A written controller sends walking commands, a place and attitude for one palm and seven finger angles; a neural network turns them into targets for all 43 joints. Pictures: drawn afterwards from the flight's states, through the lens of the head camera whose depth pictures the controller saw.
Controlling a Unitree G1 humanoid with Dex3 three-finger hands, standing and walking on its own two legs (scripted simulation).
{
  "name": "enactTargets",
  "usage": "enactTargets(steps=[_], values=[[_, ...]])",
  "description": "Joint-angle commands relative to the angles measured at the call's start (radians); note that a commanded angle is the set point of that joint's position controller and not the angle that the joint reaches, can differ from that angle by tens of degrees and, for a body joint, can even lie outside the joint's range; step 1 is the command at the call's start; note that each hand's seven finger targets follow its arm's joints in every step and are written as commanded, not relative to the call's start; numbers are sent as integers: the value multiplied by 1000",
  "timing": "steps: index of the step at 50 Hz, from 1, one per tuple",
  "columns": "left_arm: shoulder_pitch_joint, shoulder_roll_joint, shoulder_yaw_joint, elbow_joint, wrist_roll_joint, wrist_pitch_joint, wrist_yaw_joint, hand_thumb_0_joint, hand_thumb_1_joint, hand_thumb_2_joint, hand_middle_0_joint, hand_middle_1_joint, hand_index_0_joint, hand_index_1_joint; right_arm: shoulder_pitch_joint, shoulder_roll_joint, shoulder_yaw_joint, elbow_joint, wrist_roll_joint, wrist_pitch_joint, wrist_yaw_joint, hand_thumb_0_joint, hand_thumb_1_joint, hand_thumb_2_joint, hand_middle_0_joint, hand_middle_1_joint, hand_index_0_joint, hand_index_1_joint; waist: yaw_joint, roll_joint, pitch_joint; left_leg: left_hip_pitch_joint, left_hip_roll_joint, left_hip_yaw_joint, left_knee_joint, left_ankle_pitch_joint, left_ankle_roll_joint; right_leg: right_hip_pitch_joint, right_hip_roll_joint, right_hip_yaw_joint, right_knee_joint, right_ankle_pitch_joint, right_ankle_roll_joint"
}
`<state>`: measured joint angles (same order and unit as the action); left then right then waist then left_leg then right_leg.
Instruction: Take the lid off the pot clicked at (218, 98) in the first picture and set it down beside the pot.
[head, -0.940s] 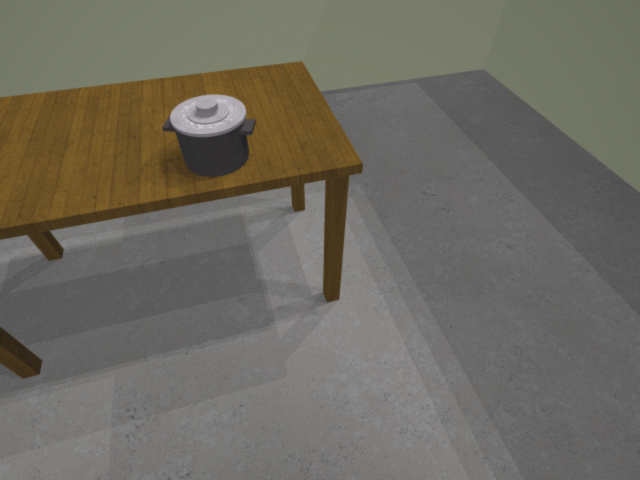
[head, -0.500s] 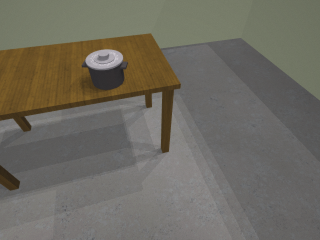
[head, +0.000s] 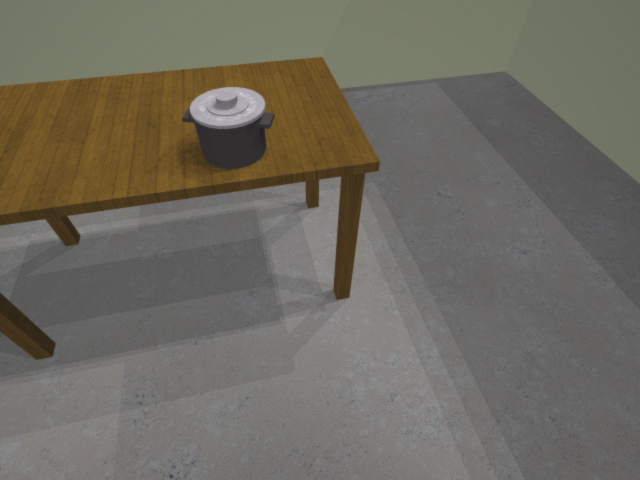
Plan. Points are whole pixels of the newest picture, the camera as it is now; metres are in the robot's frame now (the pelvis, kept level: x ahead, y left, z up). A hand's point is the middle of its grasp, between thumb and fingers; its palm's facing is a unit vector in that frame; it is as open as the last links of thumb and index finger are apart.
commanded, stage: turn to face it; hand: left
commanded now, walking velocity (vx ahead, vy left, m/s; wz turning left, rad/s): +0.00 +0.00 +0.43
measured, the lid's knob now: (226, 98) +0.88 +0.26 +0.02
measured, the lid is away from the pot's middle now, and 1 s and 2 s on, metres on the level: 0.00 0.00 0.00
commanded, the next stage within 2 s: take the last steps up to it in 0.42 s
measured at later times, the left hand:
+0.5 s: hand out of the picture +0.00 +0.20 -0.16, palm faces +0.21 -0.93 -0.29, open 7.4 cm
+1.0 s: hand out of the picture -0.02 +0.20 -0.17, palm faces +0.26 -0.95 -0.15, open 7.4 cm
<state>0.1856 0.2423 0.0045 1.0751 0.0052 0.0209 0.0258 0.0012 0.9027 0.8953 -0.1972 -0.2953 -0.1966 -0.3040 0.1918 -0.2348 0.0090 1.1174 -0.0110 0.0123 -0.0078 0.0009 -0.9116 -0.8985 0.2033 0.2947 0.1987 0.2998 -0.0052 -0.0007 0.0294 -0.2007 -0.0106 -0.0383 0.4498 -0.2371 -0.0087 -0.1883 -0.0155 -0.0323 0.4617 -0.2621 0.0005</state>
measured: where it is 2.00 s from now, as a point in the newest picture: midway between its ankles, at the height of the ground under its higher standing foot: (324, 428)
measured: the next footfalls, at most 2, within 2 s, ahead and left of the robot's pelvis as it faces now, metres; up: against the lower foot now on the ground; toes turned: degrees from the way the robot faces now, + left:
right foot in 0.42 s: +0.02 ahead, -0.12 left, +0.00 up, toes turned +9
left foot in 0.76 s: -0.01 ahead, +0.13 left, +0.00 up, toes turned +18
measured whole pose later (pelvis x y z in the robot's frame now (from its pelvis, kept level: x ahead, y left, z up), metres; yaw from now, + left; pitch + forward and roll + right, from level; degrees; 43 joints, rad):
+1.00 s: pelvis +0.04 +0.03 +0.00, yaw +12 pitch +0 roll +0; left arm 0.33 0.21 0.05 1.06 0.03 0.03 -0.03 0.01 0.91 0.90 -0.19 -0.29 -0.19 -0.30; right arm 0.39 -0.12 -0.02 1.10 -0.02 -0.06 -0.02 0.00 -0.92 -0.90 0.21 0.29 0.20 0.30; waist 0.01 -0.05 0.02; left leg -0.05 0.02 0.10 0.32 -0.27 0.01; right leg -0.56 -0.10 -0.05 0.99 -0.23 0.02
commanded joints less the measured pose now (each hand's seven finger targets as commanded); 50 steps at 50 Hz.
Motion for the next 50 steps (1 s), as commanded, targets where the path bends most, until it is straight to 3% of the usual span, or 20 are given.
enactTargets(steps=[1,4,6,8,9,10,15,19,21,22,26,32,35,36,37,38,39,43,45,50], values=[[51,171,48,-67,6,-4,14,0,900,900,-200,-300,-200,-300,16,-108,-40,-82,0,4,-7,0,-900,-900,200,300,200,300,17,-73,-25,-96,52,-27,84,146,17,12,-196,101,-65,118,-48],[31,177,59,-103,11,0,17,0,900,900,-200,-300,-200,-300,45,-94,-55,-105,-1,11,-7,0,-900,-900,200,300,200,300,-3,-110,-32,-71,39,-2,172,88,15,-50,-251,113,-55,118,-89],[7,160,62,-126,13,3,16,0,900,900,-200,-300,-200,-300,72,-92,-60,-113,-4,9,-4,0,-900,-900,200,300,200,300,-17,-54,-21,-52,62,-49,113,129,29,-99,-208,58,17,69,-65],[4,116,58,-143,9,9,14,0,900,900,-200,-300,-200,-300,90,-147,-67,-125,-11,1,-5,0,-900,-900,200,300,200,300,-20,166,-8,-81,178,-315,-61,215,111,-123,-50,-42,212,-82,12],[3,91,57,-155,8,7,17,0,900,900,-200,-300,-200,-300,102,-171,-76,-134,-11,-6,-12,0,-900,-900,200,300,200,300,-20,233,-11,-54,250,-463,-139,287,183,-180,1,-25,336,-226,26],[2,87,58,-159,8,7,19,0,900,900,-200,-300,-200,-300,109,-176,-80,-139,-8,-8,-19,0,-900,-900,200,300,200,300,-21,225,-20,-34,273,-499,-162,320,227,-218,-4,31,444,-307,19],[31,44,52,-156,1,2,9,0,900,900,-200,-300,-200,-300,61,-163,-86,-164,-12,1,-27,0,-900,-900,200,300,200,300,-1,151,-73,5,199,-378,-99,341,208,-188,2,45,369,-245,25],[130,59,54,-136,1,-14,16,0,900,900,-200,-300,-200,-300,46,-130,-86,-176,0,7,-19,0,-900,-900,200,300,200,300,38,57,-102,-107,101,-301,25,233,115,74,-6,44,-61,10,29],[136,192,80,-151,18,-22,25,0,900,900,-200,-300,-200,-300,34,-48,-79,-218,4,8,-9,0,-900,-900,200,300,200,300,40,-247,-34,-350,-69,-30,306,-211,-1,132,-373,380,-198,112,-120],[139,192,76,-162,18,-23,24,0,900,900,-200,-300,-200,-300,-2,-70,-90,-221,-7,15,-4,0,-900,-900,200,300,200,300,52,-148,-31,-334,-38,-48,468,-290,-1,48,-409,373,-182,178,-178],[77,119,61,-170,22,-34,22,0,900,900,-200,-300,-200,-300,19,-54,-87,-183,-2,25,5,0,-900,-900,200,300,200,300,-1,-158,30,-327,11,7,658,-209,-19,8,-288,164,-119,420,-176],[205,132,59,-97,30,-44,1,0,900,900,-200,-300,-200,-300,-42,-16,-69,-189,-11,-5,22,0,-900,-900,200,300,200,300,49,-189,77,-212,30,112,330,-206,11,-17,-264,183,-224,-87,-172],[186,123,58,-78,20,-38,-8,0,900,900,-200,-300,-200,-300,75,-6,-62,-143,-12,-29,16,0,-900,-900,200,300,200,300,-6,-151,54,74,4,170,41,-89,21,-151,-184,108,-147,-239,-122],[193,84,50,-75,16,-36,-13,0,900,900,-200,-300,-200,-300,145,-45,-66,-112,-10,-40,6,0,-900,-900,200,300,200,300,-31,-46,31,214,51,100,-38,-120,30,-235,-142,74,-32,-240,-89],[185,33,42,-92,14,-36,-23,0,900,900,-200,-300,-200,-300,243,-133,-90,-86,-19,-47,-3,0,-900,-900,200,300,200,300,-73,209,13,313,264,-213,-149,-252,110,-389,-50,-19,221,-240,-33],[136,21,36,-132,21,-43,-26,0,900,900,-200,-300,-200,-300,340,-218,-107,-78,-20,-47,-9,0,-900,-900,200,300,200,300,-103,271,20,303,438,-444,-261,-280,197,-507,-10,-65,434,-334,-12],[74,46,48,-153,32,-37,-26,0,900,900,-200,-300,-200,-300,326,-198,-103,-75,-23,-48,-14,0,-900,-900,200,300,200,300,-106,196,60,210,452,-457,-305,-355,234,-536,-43,5,569,-309,-22],[127,20,54,-81,28,-35,-55,0,900,900,-200,-300,-200,-300,193,-65,-63,-90,-10,-83,-25,0,-900,-900,200,300,200,300,-8,116,121,71,311,-152,-310,-31,178,-483,-105,38,637,-16,1],[138,3,51,-70,25,-28,-58,0,900,900,-200,-300,-200,-300,219,-61,-63,-71,-5,-95,-30,0,-900,-900,200,300,200,300,-2,111,80,121,287,-62,-283,142,177,-478,-100,18,605,21,15],[22,-17,48,-105,21,-22,-65,0,900,900,-200,-300,-200,-300,276,-67,-71,-33,-9,-96,-31,0,-900,-900,200,300,200,300,-26,102,112,131,299,3,-289,153,174,-491,-117,-21,425,72,24]])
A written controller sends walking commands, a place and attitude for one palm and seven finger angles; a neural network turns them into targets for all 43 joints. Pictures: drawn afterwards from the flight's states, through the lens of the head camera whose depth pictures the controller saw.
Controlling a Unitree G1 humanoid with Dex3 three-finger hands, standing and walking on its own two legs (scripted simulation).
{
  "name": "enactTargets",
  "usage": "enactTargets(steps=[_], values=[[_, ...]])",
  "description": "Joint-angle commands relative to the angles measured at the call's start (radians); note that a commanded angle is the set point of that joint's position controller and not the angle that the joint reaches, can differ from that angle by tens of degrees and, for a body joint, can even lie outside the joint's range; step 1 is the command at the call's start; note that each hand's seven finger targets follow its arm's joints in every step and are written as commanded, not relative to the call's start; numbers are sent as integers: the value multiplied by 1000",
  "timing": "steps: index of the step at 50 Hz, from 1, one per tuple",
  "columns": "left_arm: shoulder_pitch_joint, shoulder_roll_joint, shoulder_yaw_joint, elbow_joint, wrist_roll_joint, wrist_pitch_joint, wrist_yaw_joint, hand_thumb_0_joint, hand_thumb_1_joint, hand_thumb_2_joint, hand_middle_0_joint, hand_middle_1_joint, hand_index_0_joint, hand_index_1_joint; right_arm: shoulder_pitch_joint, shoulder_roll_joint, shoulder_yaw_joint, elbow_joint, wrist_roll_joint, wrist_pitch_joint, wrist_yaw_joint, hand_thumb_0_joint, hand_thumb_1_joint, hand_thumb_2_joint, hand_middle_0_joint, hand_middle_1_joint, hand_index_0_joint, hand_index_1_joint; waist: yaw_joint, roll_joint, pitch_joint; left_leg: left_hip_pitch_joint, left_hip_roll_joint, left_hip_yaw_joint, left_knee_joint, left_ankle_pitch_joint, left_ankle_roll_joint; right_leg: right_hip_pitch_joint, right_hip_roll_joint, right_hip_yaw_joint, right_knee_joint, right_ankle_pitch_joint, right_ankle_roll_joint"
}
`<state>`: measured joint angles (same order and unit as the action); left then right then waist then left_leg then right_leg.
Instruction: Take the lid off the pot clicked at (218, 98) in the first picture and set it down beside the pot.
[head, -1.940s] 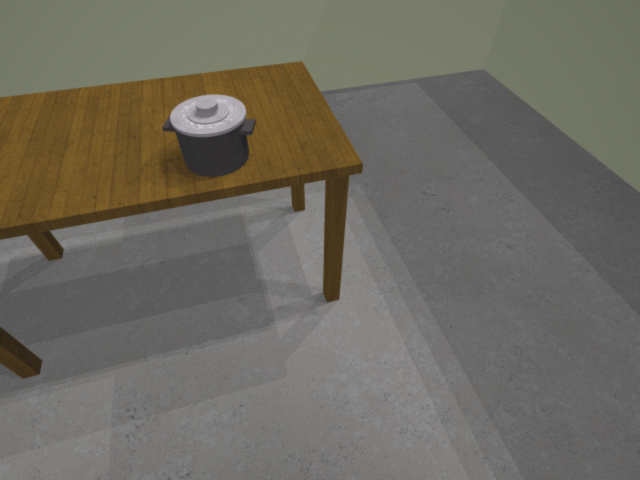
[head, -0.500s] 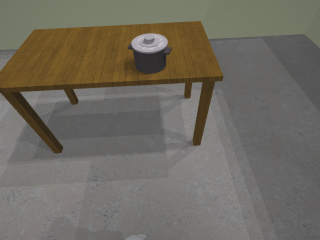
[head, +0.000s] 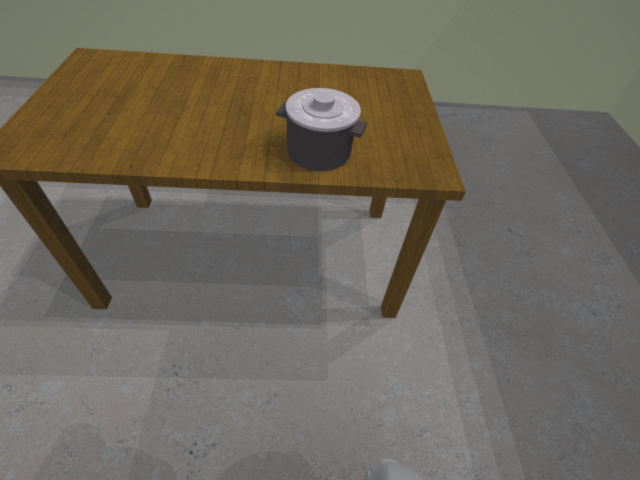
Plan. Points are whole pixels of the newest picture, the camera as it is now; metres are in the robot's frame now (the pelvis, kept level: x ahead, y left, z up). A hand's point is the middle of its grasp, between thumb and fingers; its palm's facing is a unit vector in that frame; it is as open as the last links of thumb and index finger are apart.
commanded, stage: take the last steps up to it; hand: left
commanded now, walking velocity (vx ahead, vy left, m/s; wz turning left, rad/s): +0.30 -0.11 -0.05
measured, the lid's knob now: (324, 99) +0.87 +0.05 +0.02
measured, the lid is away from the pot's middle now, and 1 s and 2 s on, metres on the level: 0.00 0.00 0.00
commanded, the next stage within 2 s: come to a stop and stand still in 0.82 s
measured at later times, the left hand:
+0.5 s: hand (253, 426) +0.23 +0.11 -0.18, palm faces +0.05 -0.98 -0.19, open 7.2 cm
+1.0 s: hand (293, 324) +0.41 +0.07 -0.19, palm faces +0.05 -0.98 -0.22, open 7.4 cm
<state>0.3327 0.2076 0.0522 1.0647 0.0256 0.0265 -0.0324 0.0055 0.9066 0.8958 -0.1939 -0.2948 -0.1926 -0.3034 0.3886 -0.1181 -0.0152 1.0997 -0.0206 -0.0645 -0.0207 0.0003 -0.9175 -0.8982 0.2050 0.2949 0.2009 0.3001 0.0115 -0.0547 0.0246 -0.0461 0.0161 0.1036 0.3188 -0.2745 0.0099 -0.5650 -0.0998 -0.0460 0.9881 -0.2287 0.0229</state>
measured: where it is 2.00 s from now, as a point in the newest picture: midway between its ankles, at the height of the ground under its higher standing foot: (334, 442)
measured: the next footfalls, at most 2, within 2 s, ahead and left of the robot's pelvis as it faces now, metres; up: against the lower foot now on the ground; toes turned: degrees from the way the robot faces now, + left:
right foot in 0.20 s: +0.21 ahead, -0.17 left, +0.00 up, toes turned -8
left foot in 0.58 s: +0.29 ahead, +0.04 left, +0.00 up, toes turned +9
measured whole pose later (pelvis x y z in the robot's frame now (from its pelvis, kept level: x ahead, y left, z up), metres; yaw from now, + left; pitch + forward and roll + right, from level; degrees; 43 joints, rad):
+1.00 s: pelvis +0.37 -0.12 -0.02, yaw +2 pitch +0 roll +0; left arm 0.22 0.17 0.04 1.04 0.02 -0.05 -0.01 0.00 0.91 0.90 -0.19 -0.29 -0.19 -0.30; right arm 0.34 -0.17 -0.03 1.12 -0.01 -0.02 -0.02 0.00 -0.92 -0.90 0.20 0.29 0.20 0.30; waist -0.02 0.02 0.08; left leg -0.20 0.08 0.06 0.78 -0.53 -0.02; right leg -0.39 -0.05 -0.11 0.64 -0.26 -0.03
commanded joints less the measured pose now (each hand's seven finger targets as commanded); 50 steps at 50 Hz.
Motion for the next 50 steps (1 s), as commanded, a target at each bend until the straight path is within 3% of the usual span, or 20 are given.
enactTargets(steps=[1,6,8,9,10,11,16,23,27,28,29,30,34,39,43,45,46,47,48,50], values=[[-157,16,2,-106,-1,-29,-7,0,900,900,-200,-300,-200,-300,88,-181,-47,-7,-2,-19,-18,0,-900,-900,200,300,200,300,-50,172,132,-33,276,-134,-154,196,154,-99,-35,-12,-156,41,-2],[-195,23,14,-112,-5,-46,-10,0,900,900,-200,-300,-200,-300,93,-205,-61,13,-16,-10,-15,0,-900,-900,200,300,200,300,-53,192,96,-62,276,-108,-68,233,127,122,18,-70,-359,13,-34],[-24,70,31,-53,-2,-60,-1,0,900,900,-200,-300,-200,-300,89,-190,-61,21,-8,-4,-10,0,-900,-900,200,300,200,300,29,93,12,-159,213,-49,179,332,83,430,73,-96,-459,42,-60],[133,144,51,-6,4,-76,10,0,900,900,-200,-300,-200,-300,102,-157,-50,16,1,-3,-1,0,-900,-900,200,300,200,300,99,-58,-86,-335,137,27,468,183,39,689,-53,68,-509,-72,-117],[254,264,78,15,-4,-83,25,0,900,900,-200,-300,-200,-300,116,-90,-31,-23,15,-2,4,0,-900,-900,200,300,200,300,118,-283,-203,-545,8,41,834,-325,8,818,-339,510,-694,-144,-223],[220,260,70,10,-18,-75,34,0,900,900,-200,-300,-200,-300,28,-128,-39,-43,15,5,4,0,-900,-900,200,300,200,300,122,-153,-187,-571,53,-76,987,-336,39,693,-341,542,-763,-310,-251],[-90,77,17,-71,0,-83,56,0,900,900,-200,-300,-200,-300,25,-76,-46,-41,-10,44,15,0,-900,-900,200,300,200,300,-44,-23,15,-452,143,-75,858,-89,2,248,-205,163,-813,-142,-189],[-37,110,23,-58,2,-81,46,0,900,900,-200,-300,-200,-300,-71,-65,-48,-102,-7,37,35,0,-900,-900,200,300,200,300,-18,-39,38,-335,92,5,445,-53,-3,264,-172,124,-821,-175,-214],[-38,100,22,-55,-8,-71,34,0,900,900,-200,-300,-200,-300,-10,-101,-46,-81,-8,14,28,0,-900,-900,200,300,200,300,-65,37,47,-84,52,41,191,1,-2,195,-85,49,-646,-199,-154],[-27,66,14,-67,-8,-69,26,0,900,900,-200,-300,-200,-300,52,-157,-59,-66,-12,9,20,0,-900,-900,200,300,200,300,-91,173,46,7,133,-108,101,-131,38,86,-17,5,-465,-196,-116],[-41,10,6,-98,-14,-70,18,0,900,900,-200,-300,-200,-300,147,-258,-81,-56,-24,5,11,0,-900,-900,200,300,200,300,-127,379,40,88,372,-469,-90,-266,152,-88,85,-102,-150,-236,-60],[-109,55,13,-138,1,-73,15,0,900,900,-200,-300,-200,-300,159,-282,-83,-60,-18,10,3,0,-900,-900,200,300,200,300,-132,309,55,47,451,-604,-169,-275,224,-152,76,-22,45,-314,-61],[-63,35,21,-89,9,-65,6,0,900,900,-200,-300,-200,-300,-15,-155,-43,-94,-3,-23,-12,0,-900,-900,200,300,200,300,-30,120,40,-43,324,-290,-139,165,183,-112,-21,60,137,-74,-30],[-69,0,3,-78,-1,-52,11,0,900,900,-200,-300,-200,-300,-13,-184,-42,-68,1,-23,-10,0,-900,-900,200,300,200,300,-22,153,-4,-20,246,-81,-75,497,165,10,-7,-20,-131,-45,-8],[-96,5,2,-84,-1,-59,10,0,900,900,-200,-300,-200,-300,-19,-197,-52,-48,-4,-1,-6,0,-900,-900,200,300,200,300,-37,197,7,-78,233,-62,4,369,137,162,33,-78,-339,-2,-21],[6,22,11,-45,1,-67,13,0,900,900,-200,-300,-200,-300,-35,-196,-53,-43,-4,9,-4,0,-900,-900,200,300,200,300,11,146,-29,-134,191,-40,128,261,93,349,73,-113,-457,92,-31],[100,73,22,-12,4,-79,19,0,900,900,-200,-300,-200,-300,-38,-171,-48,-41,1,9,-2,0,-900,-900,200,300,200,300,55,52,-73,-225,133,2,301,169,54,518,24,-32,-492,208,-50],[177,161,38,13,8,-92,34,0,900,900,-200,-300,-200,-300,0,-100,-34,-53,11,6,1,0,-900,-900,200,300,200,300,66,-191,-136,-428,21,57,540,-96,5,697,-203,270,-538,491,-133],[204,197,30,4,-8,-87,42,0,900,900,-200,-300,-200,-300,-2,-105,-30,-71,20,19,-11,0,-900,-900,200,300,200,300,66,-161,-161,-402,3,-22,683,-381,-10,625,-341,360,-620,716,-226],[73,145,14,-1,-6,-85,63,0,900,900,-200,-300,-200,-300,-32,-96,-24,-53,21,36,-21,0,-900,-900,200,300,200,300,23,-179,-135,-418,35,-107,756,-336,-28,567,-300,295,-557,1053,-259]])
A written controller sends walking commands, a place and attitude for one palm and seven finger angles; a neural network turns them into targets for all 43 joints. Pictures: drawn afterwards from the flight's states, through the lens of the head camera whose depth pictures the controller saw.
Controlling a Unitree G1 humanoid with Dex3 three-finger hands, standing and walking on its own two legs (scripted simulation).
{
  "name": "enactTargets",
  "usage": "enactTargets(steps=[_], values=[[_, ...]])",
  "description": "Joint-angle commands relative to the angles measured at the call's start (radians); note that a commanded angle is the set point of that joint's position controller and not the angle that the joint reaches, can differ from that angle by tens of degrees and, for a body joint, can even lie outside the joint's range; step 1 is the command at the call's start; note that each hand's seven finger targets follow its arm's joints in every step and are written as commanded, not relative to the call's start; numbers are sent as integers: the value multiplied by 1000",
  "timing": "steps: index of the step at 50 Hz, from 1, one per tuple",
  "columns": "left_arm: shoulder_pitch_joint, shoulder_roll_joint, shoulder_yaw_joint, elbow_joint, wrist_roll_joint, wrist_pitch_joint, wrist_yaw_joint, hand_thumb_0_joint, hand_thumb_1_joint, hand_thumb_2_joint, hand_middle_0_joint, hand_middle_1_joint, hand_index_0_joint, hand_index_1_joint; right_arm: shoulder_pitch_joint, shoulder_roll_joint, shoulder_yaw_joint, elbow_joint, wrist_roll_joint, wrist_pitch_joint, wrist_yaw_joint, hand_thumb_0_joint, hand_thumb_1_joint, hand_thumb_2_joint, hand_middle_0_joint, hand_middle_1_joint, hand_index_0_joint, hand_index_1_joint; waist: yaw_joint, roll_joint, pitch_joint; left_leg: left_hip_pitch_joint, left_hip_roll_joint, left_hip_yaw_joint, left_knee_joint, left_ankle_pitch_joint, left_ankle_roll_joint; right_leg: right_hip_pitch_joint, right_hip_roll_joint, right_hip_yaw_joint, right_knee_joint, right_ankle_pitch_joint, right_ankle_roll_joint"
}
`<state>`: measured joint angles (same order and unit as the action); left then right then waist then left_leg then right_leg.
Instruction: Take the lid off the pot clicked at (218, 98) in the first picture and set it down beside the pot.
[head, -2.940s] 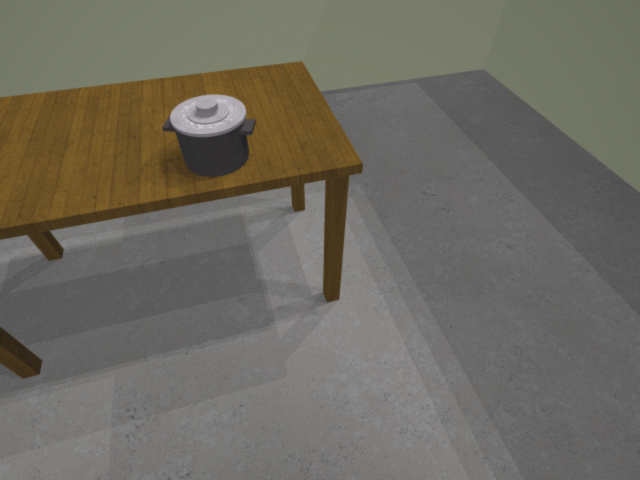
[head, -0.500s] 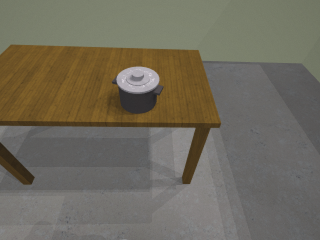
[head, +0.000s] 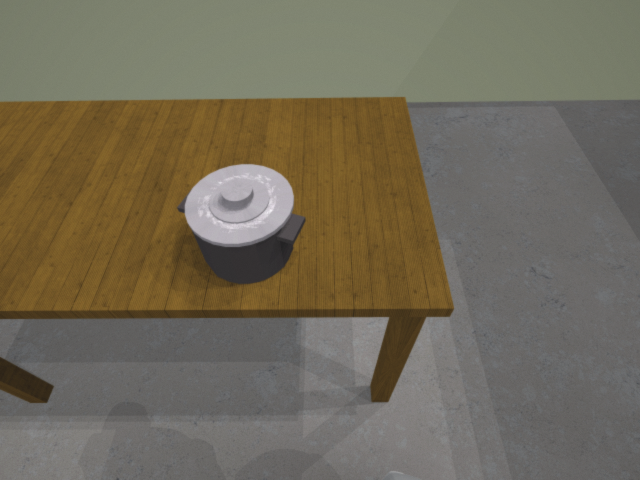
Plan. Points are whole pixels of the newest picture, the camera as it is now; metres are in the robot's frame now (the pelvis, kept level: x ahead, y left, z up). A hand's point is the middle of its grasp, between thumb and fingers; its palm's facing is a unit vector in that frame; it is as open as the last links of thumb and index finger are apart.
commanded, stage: come to a stop and stand still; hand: left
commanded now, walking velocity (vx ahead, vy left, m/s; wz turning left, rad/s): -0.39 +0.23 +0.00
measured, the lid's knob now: (237, 192) +0.51 +0.15 +0.04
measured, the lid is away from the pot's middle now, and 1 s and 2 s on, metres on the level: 0.00 0.00 0.00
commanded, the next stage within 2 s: look again from close up in 0.86 s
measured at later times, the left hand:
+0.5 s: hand out of the picture +0.04 +0.26 -0.17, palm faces +0.10 -0.97 -0.24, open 7.4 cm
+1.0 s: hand out of the picture -0.05 +0.21 -0.16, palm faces -0.01 -0.99 -0.17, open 7.4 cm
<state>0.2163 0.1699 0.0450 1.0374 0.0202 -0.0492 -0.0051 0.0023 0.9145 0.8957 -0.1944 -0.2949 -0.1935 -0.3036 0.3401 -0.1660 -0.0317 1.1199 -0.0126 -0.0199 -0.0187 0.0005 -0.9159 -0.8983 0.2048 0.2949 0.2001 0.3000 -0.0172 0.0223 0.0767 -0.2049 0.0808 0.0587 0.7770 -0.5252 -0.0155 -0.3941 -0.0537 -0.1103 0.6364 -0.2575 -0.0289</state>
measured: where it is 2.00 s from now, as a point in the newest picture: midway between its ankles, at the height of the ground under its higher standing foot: outside the picture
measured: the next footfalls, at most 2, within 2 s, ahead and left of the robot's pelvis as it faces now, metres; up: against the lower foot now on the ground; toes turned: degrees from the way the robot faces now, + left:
left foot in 0.38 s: +0.08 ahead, +0.15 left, +0.00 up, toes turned +2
right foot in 0.74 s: -0.02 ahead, -0.04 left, +0.00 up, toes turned -1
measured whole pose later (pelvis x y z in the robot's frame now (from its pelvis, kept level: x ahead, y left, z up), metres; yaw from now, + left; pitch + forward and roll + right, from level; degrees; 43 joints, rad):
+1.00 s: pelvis -0.01 +0.06 +0.02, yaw -1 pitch -1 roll +1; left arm 0.37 0.12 -0.02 1.13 0.01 0.00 0.04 0.00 0.90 0.90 -0.20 -0.30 -0.20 -0.30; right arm 0.35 -0.14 0.00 1.13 -0.01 0.02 -0.01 0.00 -0.92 -0.90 0.20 0.29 0.20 0.30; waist -0.02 -0.01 0.01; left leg -0.24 -0.03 0.09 0.39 -0.14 0.05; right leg -0.10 0.01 -0.02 0.44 -0.32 -0.03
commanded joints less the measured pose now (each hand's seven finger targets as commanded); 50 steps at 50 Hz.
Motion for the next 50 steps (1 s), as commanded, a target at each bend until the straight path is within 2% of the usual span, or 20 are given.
enactTargets(steps=[1,3,6,10,14,17,18,19,20,22,24,32,35,37,39,42,47,48,49,50], values=[[141,163,19,10,0,0,45,0,900,900,-200,-300,-200,-300,0,-57,-15,-63,18,3,-25,0,-900,-900,200,300,200,300,42,-210,-178,-246,-25,-71,297,-51,-13,364,-324,294,-190,1098,-203],[103,178,33,-13,5,23,61,0,900,900,-200,-300,-200,-300,-21,-56,-26,-63,18,33,-21,0,-900,-900,200,300,200,300,43,-123,-185,-239,-44,-63,279,-28,-23,330,-321,234,-190,970,-207],[86,181,37,-31,5,41,69,0,900,900,-200,-300,-200,-300,-81,-62,-36,-99,2,72,-5,0,-900,-900,200,300,200,300,45,-158,-110,-272,-61,-73,357,53,-36,214,-323,227,-248,823,-202],[32,208,45,-75,13,46,72,0,900,900,-200,-300,-200,-300,-114,-67,-46,-144,0,81,10,0,-900,-900,200,300,200,300,29,-161,-119,-252,-63,-74,291,87,-43,171,-310,193,-252,673,-188],[20,227,51,-101,20,56,59,0,900,900,-200,-300,-200,-300,-137,-67,-44,-173,8,62,15,0,-900,-900,200,300,200,300,40,-220,-125,-146,-75,-28,48,112,-36,159,-278,196,-240,521,-163],[5,219,47,-99,11,68,53,0,900,900,-200,-300,-200,-300,-60,-75,-38,-153,5,42,13,0,-900,-900,200,300,200,300,1,-174,-124,73,-86,13,-311,343,-26,73,-202,167,-159,284,-71],[23,184,37,-104,8,75,51,0,900,900,-200,-300,-200,-300,-49,-115,-42,-152,3,32,14,0,-900,-900,200,300,200,300,0,-49,-120,144,-14,-48,-393,414,-12,10,-133,134,-56,98,-29],[59,113,26,-119,-1,84,49,0,900,900,-200,-300,-200,-300,-73,-202,-52,-181,-9,26,12,0,-900,-900,200,300,200,300,18,259,-81,73,207,-318,-487,582,71,-89,0,49,92,-229,42],[37,111,20,-126,-1,88,53,0,900,900,-200,-300,-200,-300,-106,-225,-46,-207,-14,35,5,0,-900,-900,200,300,200,300,13,242,-53,-113,266,-366,-534,600,168,-14,30,95,260,-333,46],[61,132,31,-74,6,103,53,0,900,900,-200,-300,-200,-300,-196,-168,-24,-209,-14,31,-13,0,-900,-900,200,300,200,300,56,212,-51,-145,177,-291,-553,445,151,-8,31,182,418,-232,38],[102,135,29,-42,8,97,43,0,900,900,-200,-300,-200,-300,-229,-148,-13,-218,-7,25,-11,0,-900,-900,200,300,200,300,70,109,-62,-116,133,-223,-550,402,157,-14,26,159,444,-171,47],[144,84,-12,9,3,87,45,0,900,900,-200,-300,-200,-300,-76,-134,-18,-124,-2,29,-13,0,-900,-900,200,300,200,300,16,70,-100,64,145,-274,-595,265,179,98,15,105,-6,-215,35],[222,85,-21,61,1,66,54,0,900,900,-200,-300,-200,-300,-63,-110,-9,-94,9,26,-8,0,-900,-900,200,300,200,300,37,-10,-83,-10,70,-206,-525,248,100,267,-7,129,-323,6,12],[205,110,-29,67,-1,54,57,0,900,900,-200,-300,-200,-300,-61,-75,1,-81,14,26,-3,0,-900,-900,200,300,200,300,14,-22,-37,30,-4,-143,-482,258,37,167,-91,223,-355,-14,-33],[166,102,-33,78,-3,38,55,0,900,900,-200,-300,-200,-300,-52,-68,3,-59,9,33,-3,0,-900,-900,200,300,200,300,-5,-197,-16,82,-15,-95,-413,342,33,98,-114,261,-396,18,-44],[162,80,-41,88,-8,35,57,0,900,900,-200,-300,-200,-300,-15,-67,11,-14,8,31,-4,0,-900,-900,200,300,200,300,-9,-79,3,114,3,-110,-438,368,38,76,-84,232,-381,-25,-33],[210,56,-44,120,-10,42,59,0,900,900,-200,-300,-200,-300,10,-54,18,22,7,30,-10,0,-900,-900,200,300,200,300,10,-12,43,61,8,-125,-481,295,45,95,-53,207,-360,-67,-23],[150,146,-55,-14,2,-2,53,0,900,900,-200,-300,-200,-300,29,-94,16,-113,-7,0,6,0,-900,-900,200,300,200,300,-26,37,137,12,-67,-114,-446,478,67,62,41,121,-234,37,-51],[208,105,-34,-7,3,7,52,0,900,900,-200,-300,-200,-300,-11,-83,-17,-119,1,-22,-1,0,-900,-900,200,300,200,300,25,21,59,-33,24,-158,-424,351,58,70,-9,141,-246,-21,-40],[212,88,-39,-6,-2,8,54,0,900,900,-200,-300,-200,-300,-21,-60,-10,-129,4,-19,-3,0,-900,-900,200,300,200,300,23,8,5,-34,8,-161,-409,341,63,132,-23,158,-272,26,-50]])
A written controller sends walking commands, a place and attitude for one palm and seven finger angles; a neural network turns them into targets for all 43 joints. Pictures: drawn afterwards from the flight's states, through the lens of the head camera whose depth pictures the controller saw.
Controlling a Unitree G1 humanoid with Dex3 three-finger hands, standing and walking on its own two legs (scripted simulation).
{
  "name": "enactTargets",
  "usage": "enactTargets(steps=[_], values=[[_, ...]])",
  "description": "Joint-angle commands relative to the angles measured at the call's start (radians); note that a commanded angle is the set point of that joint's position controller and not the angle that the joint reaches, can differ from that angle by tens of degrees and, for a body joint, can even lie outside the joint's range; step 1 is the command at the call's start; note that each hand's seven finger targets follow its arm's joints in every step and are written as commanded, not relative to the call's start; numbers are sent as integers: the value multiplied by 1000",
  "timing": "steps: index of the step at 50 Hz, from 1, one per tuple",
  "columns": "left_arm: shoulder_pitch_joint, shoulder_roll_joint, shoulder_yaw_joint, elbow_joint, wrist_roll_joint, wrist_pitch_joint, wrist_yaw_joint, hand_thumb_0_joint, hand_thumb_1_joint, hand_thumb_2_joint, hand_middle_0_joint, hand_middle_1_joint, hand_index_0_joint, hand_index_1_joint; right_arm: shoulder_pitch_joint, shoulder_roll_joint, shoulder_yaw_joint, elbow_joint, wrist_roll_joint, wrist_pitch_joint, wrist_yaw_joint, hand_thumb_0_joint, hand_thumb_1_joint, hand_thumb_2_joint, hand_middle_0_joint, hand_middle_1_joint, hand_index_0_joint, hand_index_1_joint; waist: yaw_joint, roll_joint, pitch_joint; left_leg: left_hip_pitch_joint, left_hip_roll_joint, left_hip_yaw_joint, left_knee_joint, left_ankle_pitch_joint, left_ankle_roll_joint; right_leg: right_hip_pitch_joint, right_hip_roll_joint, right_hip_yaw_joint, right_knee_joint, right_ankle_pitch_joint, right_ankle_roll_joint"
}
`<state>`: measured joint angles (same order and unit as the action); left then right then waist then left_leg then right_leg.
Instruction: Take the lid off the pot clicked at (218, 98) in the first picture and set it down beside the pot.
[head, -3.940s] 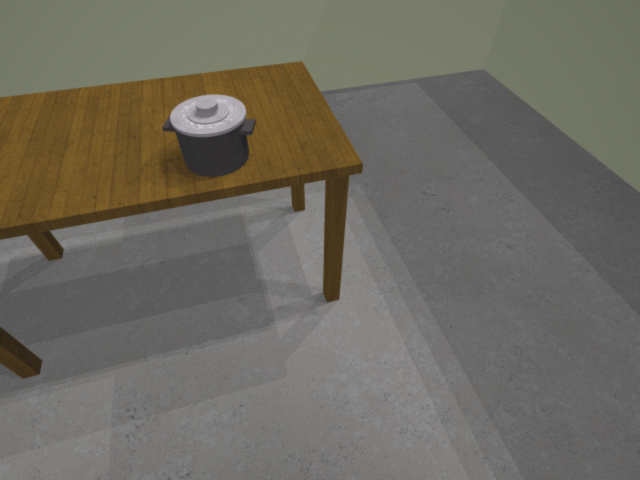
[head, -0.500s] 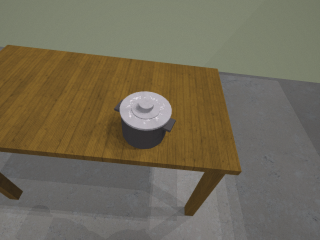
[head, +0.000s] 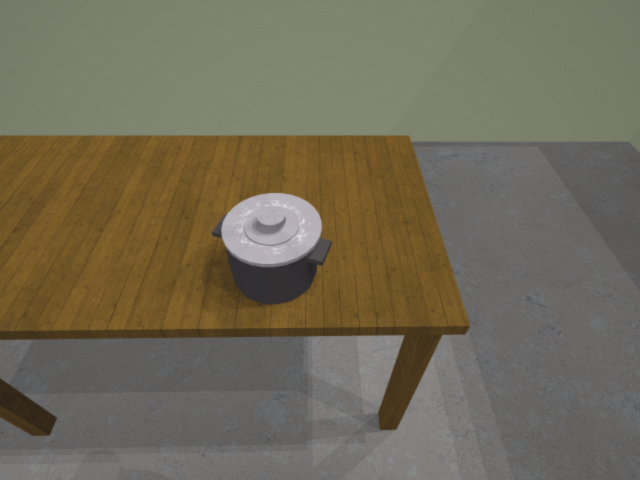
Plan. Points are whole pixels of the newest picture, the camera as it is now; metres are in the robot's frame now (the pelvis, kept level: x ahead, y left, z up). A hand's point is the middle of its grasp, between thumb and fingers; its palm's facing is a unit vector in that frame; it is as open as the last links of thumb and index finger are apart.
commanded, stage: look again from close up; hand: left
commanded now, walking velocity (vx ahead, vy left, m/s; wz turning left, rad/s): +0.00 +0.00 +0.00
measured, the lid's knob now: (271, 217) +0.52 +0.11 +0.02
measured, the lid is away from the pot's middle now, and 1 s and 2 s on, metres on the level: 0.00 0.00 0.00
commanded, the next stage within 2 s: lift the closed hand beside the body in 0.76 s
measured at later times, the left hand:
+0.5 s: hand out of the picture +0.02 +0.18 -0.17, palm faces +0.05 -0.97 -0.23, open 7.4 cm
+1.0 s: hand out of the picture +0.08 +0.20 -0.12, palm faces +0.16 -0.95 -0.28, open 7.0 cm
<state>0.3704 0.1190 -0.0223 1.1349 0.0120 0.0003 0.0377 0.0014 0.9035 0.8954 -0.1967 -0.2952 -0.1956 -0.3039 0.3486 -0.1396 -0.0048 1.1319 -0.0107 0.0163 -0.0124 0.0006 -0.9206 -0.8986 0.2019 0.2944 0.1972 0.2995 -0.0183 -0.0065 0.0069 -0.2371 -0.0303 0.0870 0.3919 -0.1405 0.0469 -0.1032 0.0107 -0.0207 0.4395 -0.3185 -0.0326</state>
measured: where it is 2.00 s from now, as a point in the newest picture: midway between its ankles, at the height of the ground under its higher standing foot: outside the picture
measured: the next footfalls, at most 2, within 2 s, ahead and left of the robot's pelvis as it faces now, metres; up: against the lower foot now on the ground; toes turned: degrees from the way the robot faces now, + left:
none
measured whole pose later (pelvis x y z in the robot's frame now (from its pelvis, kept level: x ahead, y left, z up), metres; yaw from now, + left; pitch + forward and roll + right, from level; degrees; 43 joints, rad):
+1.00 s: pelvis -0.01 +0.01 +0.00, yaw +3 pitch -1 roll +0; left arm 0.46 0.20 -0.04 0.47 -0.05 -0.01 0.16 0.03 0.95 0.89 -0.26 -0.36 -0.26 -0.37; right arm 0.28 -0.20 0.02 0.91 0.03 -0.15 0.00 0.01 -0.93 -0.90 0.20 0.29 0.20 0.30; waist -0.01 -0.01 0.07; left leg -0.27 -0.05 0.05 0.42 -0.14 0.06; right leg -0.11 -0.01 -0.06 0.46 -0.33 -0.02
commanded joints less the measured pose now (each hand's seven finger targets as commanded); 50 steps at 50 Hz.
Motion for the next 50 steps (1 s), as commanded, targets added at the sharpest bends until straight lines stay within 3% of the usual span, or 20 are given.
enactTargets(steps=[1,3,7,11,12,15,20,25,28,32,40,42,43,44,45,46,47,48,50], values=[[59,126,30,-106,2,-46,14,0,900,900,-200,-300,-200,-300,-36,-65,-36,-145,0,-51,-9,0,-900,-900,200,300,200,300,21,19,44,18,102,-175,10,-17,-5,-144,-105,94,-95,113,-55],[37,134,37,-118,-4,-45,19,0,900,900,-200,-300,-200,-300,-15,-48,-33,-143,-4,-42,-10,0,-900,-900,200,300,200,300,3,21,28,38,93,-163,51,-18,-12,-153,-127,106,-114,99,-65],[7,117,39,-122,-4,-42,21,0,900,900,-200,-300,-200,-300,-19,-61,-35,-126,-11,-28,-5,0,-900,-900,200,300,200,300,-3,56,80,9,86,-161,75,-58,-21,-212,-132,127,-125,26,-70],[-17,118,39,-127,-2,-39,22,0,900,900,-200,-300,-200,-300,-26,-77,-34,-114,-12,-24,-1,0,-900,-900,200,300,200,300,-7,-30,95,4,88,-165,84,-59,-20,-223,-129,133,-115,30,-65],[-18,117,39,-129,-2,-39,22,0,900,900,-200,-300,-200,-300,-28,-80,-34,-109,-11,-26,0,0,-900,-900,200,300,200,300,-4,-39,90,8,88,-165,83,-38,-18,-210,-126,133,-107,59,-61],[-21,118,39,-131,-2,-37,22,0,900,900,-200,-300,-200,-300,-39,-97,-31,-108,-12,-31,-2,0,-900,-900,200,300,200,300,4,16,65,20,107,-188,53,6,-4,-178,-108,106,-61,119,-49],[-9,117,38,-124,-3,-39,24,0,900,900,-200,-300,-200,-300,-64,-115,-29,-99,-8,-41,-8,0,-900,-900,200,300,200,300,13,6,1,68,120,-194,56,153,11,-115,-109,88,-30,238,-32],[-7,124,34,-120,-2,-36,23,0,900,900,-200,-300,-200,-300,-89,-119,-29,-93,-6,-36,-7,0,-900,-900,200,300,200,300,14,-1,36,69,120,-190,41,101,9,-133,-118,93,-56,209,-28],[-6,134,34,-117,1,-35,21,0,900,900,-200,-300,-200,-300,-91,-122,-29,-90,-5,-38,-6,0,-900,-900,200,300,200,300,15,19,19,87,126,-193,26,105,12,-129,-116,82,-53,196,-25],[3,127,26,-108,0,-37,19,0,900,900,-200,-300,-200,-300,-99,-121,-26,-81,-4,-36,-5,0,-900,-900,200,300,200,300,13,14,47,78,123,-195,12,62,12,-146,-118,91,-71,166,-24],[28,128,24,-92,2,-37,16,0,900,900,-200,-300,-200,-300,-89,-118,-25,-72,-1,-39,-4,0,-900,-900,200,300,200,300,15,1,35,88,129,-195,-5,46,13,-145,-122,90,-77,151,-23],[33,123,22,-86,2,-37,16,0,900,900,-200,-300,-200,-300,-83,-117,-24,-63,-2,-39,-4,0,-900,-900,200,300,200,300,15,27,45,84,130,-198,-16,35,14,-151,-120,85,-76,135,-22],[-19,210,11,-139,7,-47,18,0,900,900,-200,-300,-200,-300,-53,-129,-13,-131,-9,-47,0,0,-900,-900,200,300,200,300,-18,-9,77,127,80,-178,-31,144,25,-177,-33,-1,-8,79,-25],[-533,303,34,-1190,-166,-177,67,0,900,900,-244,-348,-244,-348,-155,-290,-14,-415,80,-183,7,0,-900,-900,200,300,200,300,-6,74,-207,215,8,-184,-20,-11,-36,-203,3,28,-72,99,-4],[-235,203,-45,-1087,-148,-132,110,0,900,900,-288,-396,-288,-396,-160,-223,-3,-393,77,-247,-16,0,-900,-900,200,300,200,300,-31,99,-176,275,48,-162,-51,-68,-51,-181,11,14,-35,112,-30],[-38,109,-37,-956,-104,-73,132,0,900,900,-332,-444,-332,-444,-166,-219,-9,-351,71,-249,-17,0,-900,-900,200,300,200,300,-11,61,-100,229,57,-189,-86,-99,-66,-197,9,-4,-36,106,-22],[21,61,-55,-922,-81,-51,135,0,900,900,-376,-492,-376,-492,-168,-212,-6,-361,49,-246,-6,0,-900,-900,200,300,200,300,-6,29,-24,189,41,-201,-89,-88,-48,-187,12,-22,-59,110,-15],[80,29,-73,-834,-50,-38,131,0,900,900,-420,-540,-420,-540,-183,-213,-11,-378,42,-241,5,0,-900,-900,200,300,200,300,-19,-15,32,148,35,-198,-67,-86,-35,-213,11,-34,-80,104,-7],[157,54,-26,-755,-17,-32,111,0,900,900,-508,-636,-508,-636,-202,-220,-40,-426,33,-206,29,0,-900,-900,200,300,200,300,12,-45,66,70,33,-181,-51,-27,-28,-208,6,-49,-108,91,-5]])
